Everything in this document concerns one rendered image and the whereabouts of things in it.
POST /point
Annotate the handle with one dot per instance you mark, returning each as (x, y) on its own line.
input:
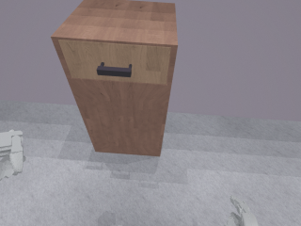
(114, 71)

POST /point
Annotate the right robot hand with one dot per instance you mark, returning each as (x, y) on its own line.
(245, 219)

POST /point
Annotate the cabinet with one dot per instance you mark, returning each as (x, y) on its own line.
(121, 116)

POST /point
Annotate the drawer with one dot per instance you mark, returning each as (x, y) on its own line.
(149, 63)

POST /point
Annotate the left robot hand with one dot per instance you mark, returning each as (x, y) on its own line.
(13, 152)

